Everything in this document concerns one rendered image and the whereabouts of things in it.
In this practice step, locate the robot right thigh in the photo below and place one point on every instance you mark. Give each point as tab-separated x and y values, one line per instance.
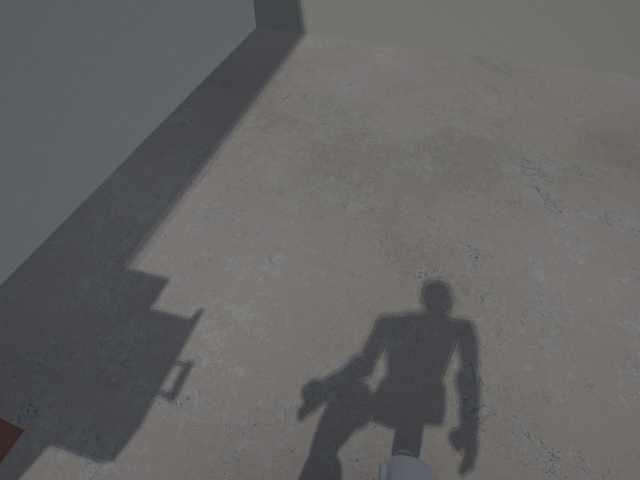
402	467

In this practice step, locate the cabinet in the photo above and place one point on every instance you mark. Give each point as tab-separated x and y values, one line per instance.
9	434

